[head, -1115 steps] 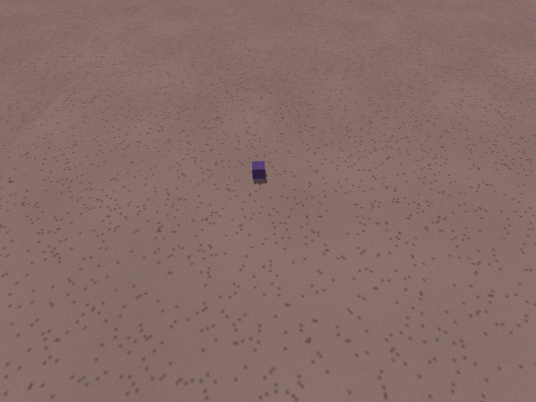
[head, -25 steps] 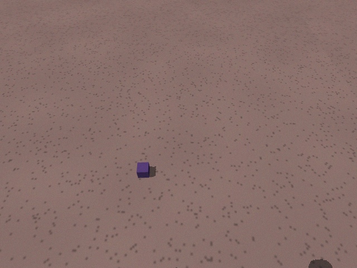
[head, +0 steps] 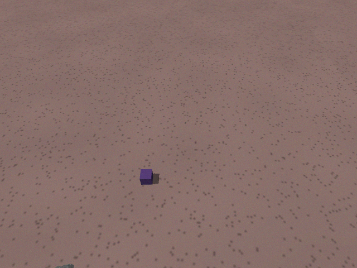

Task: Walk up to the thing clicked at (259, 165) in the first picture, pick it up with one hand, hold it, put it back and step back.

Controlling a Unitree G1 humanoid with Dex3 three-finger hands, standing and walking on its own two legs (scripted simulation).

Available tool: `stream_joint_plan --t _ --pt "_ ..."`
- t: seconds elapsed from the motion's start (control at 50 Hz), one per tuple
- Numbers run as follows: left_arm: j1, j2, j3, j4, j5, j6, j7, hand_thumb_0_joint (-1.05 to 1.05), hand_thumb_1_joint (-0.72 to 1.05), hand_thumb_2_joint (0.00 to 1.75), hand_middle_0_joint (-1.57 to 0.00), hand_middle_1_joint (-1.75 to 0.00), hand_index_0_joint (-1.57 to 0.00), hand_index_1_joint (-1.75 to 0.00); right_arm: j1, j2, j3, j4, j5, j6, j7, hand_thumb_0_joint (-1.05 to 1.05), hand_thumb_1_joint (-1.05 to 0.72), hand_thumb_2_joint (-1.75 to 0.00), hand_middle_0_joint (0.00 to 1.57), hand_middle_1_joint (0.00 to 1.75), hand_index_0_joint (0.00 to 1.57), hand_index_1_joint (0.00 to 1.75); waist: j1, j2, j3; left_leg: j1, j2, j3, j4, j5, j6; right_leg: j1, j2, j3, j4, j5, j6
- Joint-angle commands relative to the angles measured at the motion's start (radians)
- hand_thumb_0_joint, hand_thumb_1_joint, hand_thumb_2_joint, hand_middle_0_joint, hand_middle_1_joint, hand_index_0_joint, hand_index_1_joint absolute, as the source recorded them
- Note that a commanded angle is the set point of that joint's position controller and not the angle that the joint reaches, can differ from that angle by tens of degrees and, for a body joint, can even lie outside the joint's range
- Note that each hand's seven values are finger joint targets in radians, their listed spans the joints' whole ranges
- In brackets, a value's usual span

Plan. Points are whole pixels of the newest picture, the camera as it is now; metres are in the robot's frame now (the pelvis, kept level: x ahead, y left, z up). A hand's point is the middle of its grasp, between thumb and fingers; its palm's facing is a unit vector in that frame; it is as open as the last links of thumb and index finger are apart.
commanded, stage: walk up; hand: left
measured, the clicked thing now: (146, 176) +0.74 +0.24 -0.73
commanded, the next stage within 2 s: stand in 0.58 s
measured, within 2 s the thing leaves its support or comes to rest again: neither
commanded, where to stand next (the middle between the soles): +0.36 -0.01 m, yaw +1 degrees
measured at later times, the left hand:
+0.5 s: hand out of the picture +0.13 +0.26 -0.14, palm faces +0.00 -0.94 -0.34, open 7.4 cm
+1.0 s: hand out of the picture +0.10 +0.25 -0.13, palm faces -0.06 -0.94 -0.34, open 7.4 cm
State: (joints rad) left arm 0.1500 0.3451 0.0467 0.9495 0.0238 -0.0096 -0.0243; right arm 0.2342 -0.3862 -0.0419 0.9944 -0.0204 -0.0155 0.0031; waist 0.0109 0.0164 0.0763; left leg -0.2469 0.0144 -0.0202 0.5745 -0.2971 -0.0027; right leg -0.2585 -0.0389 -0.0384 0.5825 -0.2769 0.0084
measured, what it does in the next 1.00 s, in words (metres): stands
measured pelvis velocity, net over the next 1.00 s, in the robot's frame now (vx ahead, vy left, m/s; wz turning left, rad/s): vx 0.01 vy -0.01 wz -0.03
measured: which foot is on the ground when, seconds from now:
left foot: down 0.00-1.00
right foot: down 0.00-1.00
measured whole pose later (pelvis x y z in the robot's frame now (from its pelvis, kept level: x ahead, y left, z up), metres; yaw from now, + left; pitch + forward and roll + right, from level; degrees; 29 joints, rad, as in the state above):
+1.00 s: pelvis +0.01 -0.01 +0.02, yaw -1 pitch -3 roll +0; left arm 0.10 0.35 0.00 1.14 0.01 -0.01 -0.01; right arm 0.11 -0.35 -0.01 1.14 -0.01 0.00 0.01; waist -0.01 0.01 0.06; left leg -0.10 0.03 0.01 0.31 -0.16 -0.03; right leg -0.12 -0.02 -0.01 0.33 -0.15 0.01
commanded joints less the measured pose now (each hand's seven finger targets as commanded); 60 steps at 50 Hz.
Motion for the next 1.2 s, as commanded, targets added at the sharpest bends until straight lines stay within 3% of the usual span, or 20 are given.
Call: stream_joint_plan --t 0.0,0.02,0.04,0.06,0.08,0.1,0.12,0.16,0.24,0.36,0.46,0.54,0.56,0.58,0.82,0.9,0.92,1.0,1.1,1.18 --pt "-0.061 0.155 0.030 -0.077 -0.036 -0.013 0.015 0.00 0.90 0.90 -0.20 -0.30 -0.20 -0.30 -0.031 -0.230 -0.056 -0.046 -0.022 -0.040 -0.022 0.00 -0.90 -0.90 0.20 0.30 0.20 0.30 0.002 0.068 -0.100 0.112 0.217 -0.301 -0.309 0.092 0.076 -0.088 -0.005 0.076 0.013 -0.005 -0.029" --pt "-0.050 0.198 0.043 -0.041 -0.038 -0.005 0.020 0.00 0.90 0.90 -0.20 -0.30 -0.20 -0.30 -0.107 -0.273 -0.056 -0.059 -0.016 -0.038 -0.018 0.00 -0.90 -0.90 0.20 0.30 0.20 0.30 0.020 0.087 -0.067 -0.043 0.266 -0.322 -0.307 -0.058 0.148 0.011 0.015 0.056 0.021 -0.167 -0.027" --pt "-0.037 0.206 0.045 -0.019 -0.031 -0.006 0.020 0.00 0.90 0.90 -0.20 -0.30 -0.20 -0.30 -0.154 -0.252 -0.051 -0.060 -0.013 -0.035 -0.015 0.00 -0.90 -0.90 0.20 0.30 0.20 0.30 0.032 0.073 -0.044 -0.115 0.247 -0.275 -0.286 -0.078 0.152 0.102 0.002 0.060 -0.003 -0.152 -0.029" --pt "-0.037 0.201 0.042 -0.010 -0.025 -0.014 0.018 0.00 0.90 0.90 -0.20 -0.30 -0.20 -0.30 -0.159 -0.225 -0.039 -0.050 -0.011 -0.033 -0.012 0.00 -0.90 -0.90 0.20 0.30 0.20 0.30 0.040 0.059 -0.043 -0.097 0.200 -0.202 -0.258 -0.011 0.113 0.131 -0.012 0.070 -0.098 -0.082 -0.032" --pt "-0.042 0.214 0.043 -0.007 -0.023 -0.022 0.018 0.00 0.90 0.90 -0.20 -0.30 -0.20 -0.30 -0.156 -0.195 -0.031 -0.050 -0.007 -0.035 -0.012 0.00 -0.90 -0.90 0.20 0.30 0.20 0.30 0.034 0.055 -0.060 -0.033 0.138 -0.126 -0.216 0.110 0.069 0.124 -0.034 0.099 -0.122 0.067 -0.044" --pt "-0.045 0.222 0.044 -0.001 -0.026 -0.027 0.020 0.00 0.90 0.90 -0.20 -0.30 -0.20 -0.30 -0.135 -0.185 -0.028 -0.043 -0.004 -0.038 -0.016 0.00 -0.90 -0.90 0.20 0.30 0.20 0.30 0.017 0.064 -0.089 0.005 0.114 -0.094 -0.178 0.247 0.048 0.139 -0.053 0.119 -0.119 0.209 -0.047" --pt "-0.030 0.224 0.041 0.009 -0.031 -0.028 0.024 0.00 0.90 0.90 -0.20 -0.30 -0.20 -0.30 -0.128 -0.184 -0.028 -0.035 0.001 -0.039 -0.017 0.00 -0.90 -0.90 0.20 0.30 0.20 0.30 0.015 0.072 -0.110 0.037 0.102 -0.080 -0.154 0.304 0.037 0.143 -0.058 0.117 -0.122 0.278 -0.047" --pt "-0.058 0.225 0.034 0.017 -0.031 -0.028 0.028 0.00 0.90 0.90 -0.20 -0.30 -0.20 -0.30 -0.119 -0.183 -0.027 -0.018 0.008 -0.035 -0.019 0.00 -0.90 -0.90 0.20 0.30 0.20 0.30 -0.004 0.074 -0.132 0.054 0.108 -0.083 -0.185 0.313 0.035 0.157 -0.065 0.107 -0.123 0.285 -0.048" --pt "-0.072 0.219 0.026 0.042 -0.033 -0.024 0.031 0.00 0.90 0.90 -0.20 -0.30 -0.20 -0.30 -0.152 -0.182 -0.027 0.000 0.011 -0.029 -0.022 0.00 -0.90 -0.90 0.20 0.30 0.20 0.30 0.000 0.037 -0.138 0.122 0.121 -0.071 -0.172 0.437 0.040 0.147 -0.065 0.095 -0.141 0.321 -0.039" --pt "-0.087 0.214 0.019 0.075 -0.026 -0.022 0.032 0.00 0.90 0.90 -0.20 -0.30 -0.20 -0.30 -0.209 -0.169 -0.026 0.017 0.010 -0.020 -0.019 0.00 -0.90 -0.90 0.20 0.30 0.20 0.30 -0.001 -0.013 -0.114 0.128 0.113 -0.058 -0.215 0.309 0.035 0.145 -0.077 0.113 -0.202 0.307 -0.029" --pt "-0.107 0.214 0.020 0.086 -0.020 -0.026 0.032 0.00 0.90 0.90 -0.20 -0.30 -0.20 -0.30 -0.231 -0.159 -0.022 0.038 0.007 -0.018 -0.013 0.00 -0.90 -0.90 0.20 0.30 0.20 0.30 -0.003 -0.025 -0.117 0.143 0.110 -0.044 -0.240 0.282 0.029 0.152 -0.082 0.123 -0.233 0.300 -0.027" --pt "-0.100 0.213 0.024 0.093 -0.018 -0.028 0.033 0.00 0.90 0.90 -0.20 -0.30 -0.20 -0.30 -0.239 -0.157 -0.019 0.042 0.007 -0.019 -0.011 0.00 -0.90 -0.90 0.20 0.30 0.20 0.30 0.001 -0.024 -0.142 0.166 0.112 -0.031 -0.237 0.326 0.025 0.175 -0.082 0.118 -0.241 0.335 -0.027" --pt "-0.113 0.207 0.007 0.104 -0.016 -0.029 0.033 0.00 0.90 0.90 -0.20 -0.30 -0.20 -0.30 -0.236 -0.169 -0.018 0.040 0.013 -0.021 -0.009 0.00 -0.90 -0.90 0.20 0.30 0.20 0.30 -0.016 -0.006 -0.150 0.189 0.118 -0.053 -0.253 0.388 0.023 0.183 -0.094 0.122 -0.242 0.388 -0.023" --pt "-0.107 0.204 0.007 0.104 -0.018 -0.031 0.032 0.00 0.90 0.90 -0.20 -0.30 -0.20 -0.30 -0.233 -0.171 -0.016 0.044 0.012 -0.023 -0.008 0.00 -0.90 -0.90 0.20 0.30 0.20 0.30 -0.011 -0.001 -0.153 0.187 0.121 -0.050 -0.255 0.406 0.022 0.196 -0.094 0.119 -0.244 0.395 -0.020" --pt "-0.122 0.224 -0.002 0.125 -0.016 -0.029 0.030 0.00 0.90 0.90 -0.20 -0.30 -0.20 -0.30 -0.220 -0.167 -0.007 0.070 0.013 -0.018 -0.003 0.00 -0.90 -0.90 0.20 0.30 0.20 0.30 -0.013 -0.023 -0.095 0.163 0.118 -0.061 -0.318 0.232 0.011 0.170 -0.091 0.124 -0.307 0.221 -0.020" --pt "-0.121 0.224 -0.004 0.128 -0.014 -0.024 0.028 0.00 0.90 0.90 -0.20 -0.30 -0.20 -0.30 -0.204 -0.173 -0.007 0.080 0.010 -0.013 0.000 0.00 -0.90 -0.90 0.20 0.30 0.20 0.30 -0.012 -0.010 -0.047 0.109 0.107 -0.065 -0.341 0.080 0.008 0.130 -0.084 0.133 -0.335 0.071 -0.018" --pt "-0.107 0.227 -0.005 0.128 -0.014 -0.025 0.028 0.00 0.90 0.90 -0.20 -0.30 -0.20 -0.30 -0.211 -0.172 -0.008 0.080 0.009 -0.012 0.002 0.00 -0.90 -0.90 0.20 0.30 0.20 0.30 -0.002 -0.026 -0.052 0.127 0.103 -0.060 -0.329 0.087 0.010 0.114 -0.090 0.141 -0.347 0.041 -0.021" --pt "-0.109 0.226 -0.005 0.126 -0.015 -0.030 0.026 0.00 0.90 0.90 -0.20 -0.30 -0.20 -0.30 -0.190 -0.176 -0.007 0.083 0.008 -0.017 0.001 0.00 -0.90 -0.90 0.20 0.30 0.20 0.30 -0.010 -0.012 -0.093 0.137 0.115 -0.065 -0.323 0.139 0.014 0.151 -0.093 0.140 -0.321 0.141 -0.025" --pt "-0.095 0.233 -0.007 0.127 -0.016 -0.026 0.024 0.00 0.90 0.90 -0.20 -0.30 -0.20 -0.30 -0.167 -0.174 -0.006 0.093 0.007 -0.015 0.002 0.00 -0.90 -0.90 0.20 0.30 0.20 0.30 -0.009 -0.031 -0.061 0.131 0.106 -0.065 -0.326 0.089 0.011 0.098 -0.088 0.150 -0.344 0.037 -0.024" --pt "-0.103 0.233 -0.008 0.121 -0.015 -0.027 0.025 0.00 0.90 0.90 -0.20 -0.30 -0.20 -0.30 -0.153 -0.179 -0.006 0.091 0.005 -0.016 0.001 0.00 -0.90 -0.90 0.20 0.30 0.20 0.30 -0.017 -0.020 -0.086 0.125 0.116 -0.066 -0.319 0.136 0.015 0.129 -0.091 0.149 -0.323 0.115 -0.029"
